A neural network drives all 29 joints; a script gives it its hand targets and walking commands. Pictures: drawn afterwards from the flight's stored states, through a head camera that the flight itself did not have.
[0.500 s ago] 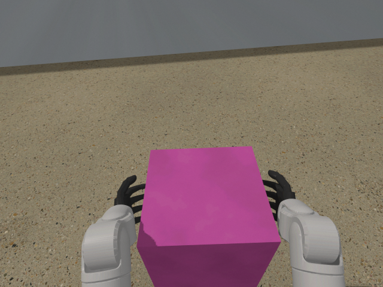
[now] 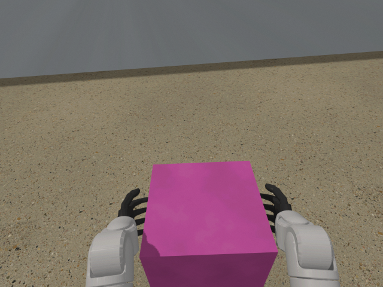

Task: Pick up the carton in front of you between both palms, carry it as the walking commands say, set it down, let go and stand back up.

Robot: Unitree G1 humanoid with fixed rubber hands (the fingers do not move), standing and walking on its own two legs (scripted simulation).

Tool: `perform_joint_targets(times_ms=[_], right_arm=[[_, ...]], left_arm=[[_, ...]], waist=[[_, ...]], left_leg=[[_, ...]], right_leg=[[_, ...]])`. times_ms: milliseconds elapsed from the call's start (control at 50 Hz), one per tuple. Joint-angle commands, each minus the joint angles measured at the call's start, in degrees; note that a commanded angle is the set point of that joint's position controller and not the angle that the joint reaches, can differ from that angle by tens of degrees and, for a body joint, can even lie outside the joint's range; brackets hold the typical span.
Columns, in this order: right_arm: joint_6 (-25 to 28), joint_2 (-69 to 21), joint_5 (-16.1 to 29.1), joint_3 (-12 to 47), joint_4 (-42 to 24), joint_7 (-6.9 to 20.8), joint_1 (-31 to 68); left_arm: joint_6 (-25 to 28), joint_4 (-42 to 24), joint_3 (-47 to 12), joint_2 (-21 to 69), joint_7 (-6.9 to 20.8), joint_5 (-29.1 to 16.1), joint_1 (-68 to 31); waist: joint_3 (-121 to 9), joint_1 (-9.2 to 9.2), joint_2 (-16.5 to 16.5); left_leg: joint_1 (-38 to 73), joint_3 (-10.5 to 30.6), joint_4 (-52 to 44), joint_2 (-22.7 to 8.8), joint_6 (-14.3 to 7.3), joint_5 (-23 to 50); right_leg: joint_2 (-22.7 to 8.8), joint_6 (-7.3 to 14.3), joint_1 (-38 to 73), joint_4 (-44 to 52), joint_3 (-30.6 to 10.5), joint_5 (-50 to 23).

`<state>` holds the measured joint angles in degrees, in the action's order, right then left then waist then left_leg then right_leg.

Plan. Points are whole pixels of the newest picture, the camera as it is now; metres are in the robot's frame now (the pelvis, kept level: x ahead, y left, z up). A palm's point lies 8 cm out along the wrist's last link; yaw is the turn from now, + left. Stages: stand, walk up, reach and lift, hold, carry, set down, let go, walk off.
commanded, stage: carry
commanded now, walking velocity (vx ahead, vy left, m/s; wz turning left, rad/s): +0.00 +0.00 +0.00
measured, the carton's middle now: (204, 235) +0.27 +0.00 -0.01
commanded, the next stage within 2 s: hold in 0.94 s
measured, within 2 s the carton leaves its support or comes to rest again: neither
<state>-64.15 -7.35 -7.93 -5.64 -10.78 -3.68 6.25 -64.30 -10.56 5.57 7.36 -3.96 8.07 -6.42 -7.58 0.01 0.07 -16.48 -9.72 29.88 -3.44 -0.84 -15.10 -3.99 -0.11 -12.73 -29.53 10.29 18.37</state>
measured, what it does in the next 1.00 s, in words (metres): stands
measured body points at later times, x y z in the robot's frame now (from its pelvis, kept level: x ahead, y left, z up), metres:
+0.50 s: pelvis -0.03 +0.00 +0.00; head -0.05 +0.00 +0.45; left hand +0.27 +0.15 +0.02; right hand +0.27 -0.16 +0.02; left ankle +0.01 +0.10 -0.74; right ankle -0.03 -0.11 -0.74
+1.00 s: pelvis -0.03 -0.01 +0.00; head -0.05 -0.01 +0.45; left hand +0.26 +0.14 +0.03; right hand +0.26 -0.16 +0.03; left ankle +0.00 +0.11 -0.74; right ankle -0.03 -0.11 -0.74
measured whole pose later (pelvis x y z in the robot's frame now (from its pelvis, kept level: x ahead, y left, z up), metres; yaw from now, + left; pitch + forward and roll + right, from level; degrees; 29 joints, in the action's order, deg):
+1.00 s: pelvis -0.03 -0.01 +0.00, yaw -1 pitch -2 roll +0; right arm -41.9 -7.8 -12.8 -8.4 7.4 -0.9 9.9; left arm -42.4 6.7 8.6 7.7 -1.6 12.6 -9.6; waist -0.8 -0.5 0.2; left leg -13.2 -6.0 26.0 -2.5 -1.0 -10.6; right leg -2.0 1.8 -10.5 -26.8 7.4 14.7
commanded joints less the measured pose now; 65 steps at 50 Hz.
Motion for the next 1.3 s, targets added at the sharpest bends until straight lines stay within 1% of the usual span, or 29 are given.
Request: perform_joint_targets(times_ms=[0, 120, 260, 360, 440, 500, 580, 680, 800, 920, 940, 960, 980, 1000, 1020, 1040, 1060, 1080, 1140, 1180, 1220, 1280], right_arm=[[3.9, -51.0, 20.0, 39.9, -3.8, 14.2, 28.3], [9.2, -48.2, 16.1, 36.7, 0.1, 13.9, 26.5], [17.4, -46.1, 10.9, 30.8, 7.6, 13.8, 28.0], [24.1, -47.4, 7.7, 26.3, 14.9, 14.3, 31.7], [27.7, -50.2, 7.1, 25.9, 17.7, 14.8, 34.0], [28.2, -51.6, 7.6, 27.3, 17.2, 15.1, 33.8], [26.1, -52.1, 9.7, 30.4, 13.6, 14.9, 31.7], [24.1, -49.8, 9.0, 29.2, 13.5, 14.6, 29.3], [24.2, -50.3, 9.4, 29.6, 13.0, 14.7, 31.2], [24.2, -50.3, 9.5, 29.8, 13.0, 14.6, 30.9], [24.0, -51.4, 8.9, 28.0, 13.6, 15.0, 25.5], [24.9, -50.6, 7.8, 28.0, 11.9, 14.6, 26.4], [25.1, -49.6, 6.7, 26.6, 12.7, 14.3, 24.8], [25.4, -49.4, 6.4, 26.6, 12.9, 14.0, 25.3], [25.7, -49.2, 6.8, 26.6, 13.0, 13.6, 25.6], [25.9, -48.6, 6.1, 25.4, 13.9, 13.4, 24.8], [25.9, -48.2, 5.9, 25.5, 13.2, 13.5, 25.9], [26.0, -48.7, 6.7, 26.1, 13.0, 13.6, 27.4], [25.8, -49.5, 8.0, 27.9, 12.6, 14.3, 30.0], [25.6, -49.5, 8.1, 27.9, 13.2, 14.9, 31.3], [25.5, -49.7, 8.0, 27.6, 14.3, 15.4, 32.0], [25.4, -50.7, 7.8, 26.9, 16.1, 16.1, 33.1]], left_arm=[[4.1, -4.5, -40.2, 51.3, 14.5, -20.4, -28.6], [9.3, -0.5, -37.0, 48.4, 14.2, -16.7, -26.7], [17.4, 7.2, -31.2, 46.6, 14.0, -11.4, -28.2], [24.1, 14.6, -26.5, 48.0, 14.4, -8.0, -31.7], [27.7, 17.4, -26.3, 50.8, 14.9, -7.4, -33.9], [28.2, 17.0, -27.8, 52.2, 15.1, -8.1, -33.7], [26.2, 13.5, -30.8, 52.6, 15.0, -10.2, -31.6], [24.2, 13.3, -29.5, 50.2, 14.8, -9.4, -29.3], [24.3, 12.8, -29.9, 50.7, 14.8, -10.0, -31.3], [24.3, 12.8, -30.0, 50.8, 14.8, -10.0, -31.0], [23.8, 11.9, -28.9, 52.2, 15.1, -9.7, -25.4], [24.4, 10.7, -28.8, 50.7, 14.9, -9.0, -27.0], [24.6, 9.9, -28.1, 49.2, 15.0, -8.5, -26.6], [24.8, 10.3, -28.4, 49.3, 14.9, -8.5, -27.4], [24.9, 10.6, -28.6, 49.4, 14.7, -8.7, -27.4], [25.0, 9.4, -28.8, 48.1, 15.0, -8.7, -28.7], [25.0, 10.0, -28.8, 48.5, 15.1, -8.6, -28.8], [25.1, 10.7, -29.0, 49.2, 15.1, -8.8, -29.0], [25.3, 12.2, -27.5, 49.5, 14.6, -7.8, -28.2], [25.3, 13.5, -26.6, 49.9, 14.5, -7.2, -28.5], [25.3, 14.5, -26.0, 50.4, 14.6, -6.9, -29.2], [25.2, 16.0, -25.8, 51.7, 15.3, -6.9, -31.1]], waist=[[-10.3, -0.01, -0.2], [-10.4, -0.02, -0.2], [-9.9, 0.04, -0.3], [-10.6, -0.01, -0.3], [-12.1, -0.06, -0.3], [-13.3, -0.08, -0.3], [-14.3, -0.12, -0.3], [-13.4, -0.08, -0.2], [-12.1, -0.08, -0.2], [-12.9, -0.05, -0.2], [-5.4, 0.34, 2.9], [-8.9, 0.59, 2.5], [-8.1, 0.18, 2.4], [-8.1, 0.65, 1.5], [-8.6, 0.84, 0.5], [-7.4, 1.01, 1.3], [-6.3, 0.69, -0.3], [-7.0, 0.77, -0.5], [-5.4, -0.89, -0.1], [-4.1, -1.36, 0.1], [-2.9, -1.38, 0.2], [-1.7, -0.92, 0.3]], left_leg=[[4.9, 6.4, -4.3, -6.3, -0.5, 13.9], [4.6, 6.5, -4.7, -6.3, -0.5, 12.3], [4.0, 6.6, -5.5, -6.4, -0.4, 10.1], [4.1, 6.7, -5.7, -6.3, -0.3, 9.1], [4.8, 6.7, -5.4, -6.4, -0.3, 9.6], [5.3, 6.5, -5.0, -6.4, -0.4, 10.9], [5.6, 6.3, -4.2, -6.5, -0.4, 13.0], [5.0, 6.3, -3.9, -6.6, -0.4, 13.9], [4.4, 6.3, -4.4, -6.5, -0.3, 12.2], [4.8, 6.2, -4.1, -6.5, -0.2, 12.6], [16.7, 13.3, -6.4, 8.8, -1.2, 22.3], [19.3, 14.4, -5.7, 7.8, -1.2, 26.0], [17.8, 14.6, -6.2, 8.0, -0.8, 25.8], [16.8, 14.6, -6.6, 8.4, -0.3, 26.5], [18.2, 14.7, -7.0, 8.4, -0.1, 25.9], [15.2, 14.8, -7.3, 8.4, 0.3, 21.8], [13.5, 14.6, -7.6, 8.6, 0.4, 20.6], [14.7, 14.6, -7.8, 8.5, 0.3, 19.6], [14.8, 14.4, -8.5, 8.5, -0.6, 14.8], [14.9, 14.3, -8.8, 8.2, -1.0, 12.3], [15.3, 14.2, -8.9, 7.9, -1.1, 9.9], [15.9, 14.1, -9.0, 7.6, -1.2, 6.8]], right_leg=[[-5.9, 0.6, 1.6, 4.8, -5.7, -12.2], [-5.9, 0.8, 1.1, 5.3, -5.9, -10.8], [-5.9, 1.0, 0.1, 5.9, -6.1, -8.8], [-5.8, 1.1, 0.0, 6.0, -6.2, -7.8], [-5.8, 1.2, 0.4, 5.7, -6.3, -8.4], [-5.7, 1.3, 1.0, 5.3, -6.2, -9.8], [-5.8, 1.2, 1.7, 4.6, -6.2, -12.1], [-5.9, 1.1, 1.4, 4.3, -6.1, -13.3], [-5.8, 1.1, 0.6, 4.9, -6.2, -11.9], [-5.8, 1.2, 0.9, 4.7, -6.2, -12.5], [8.1, 1.9, 5.6, 8.3, -15.3, -25.0], [7.5, 2.0, 6.6, 7.7, -16.3, -28.3], [7.3, 2.0, 10.7, 8.0, -16.9, -28.8], [7.5, 1.7, 12.3, 7.7, -17.1, -30.9], [8.0, 1.5, 12.0, 8.0, -16.8, -29.2], [8.0, 1.5, 14.7, 9.1, -16.2, -24.2], [7.9, 1.5, 15.2, 8.8, -16.5, -24.3], [8.0, 1.4, 14.3, 8.8, -16.4, -23.6], [7.7, 1.0, 13.0, 9.3, -16.4, -19.4], [7.6, 0.9, 11.7, 9.6, -16.3, -16.4], [7.6, 1.1, 10.1, 9.9, -16.3, -13.2], [7.4, 1.5, 7.8, 10.4, -16.2, -9.0]])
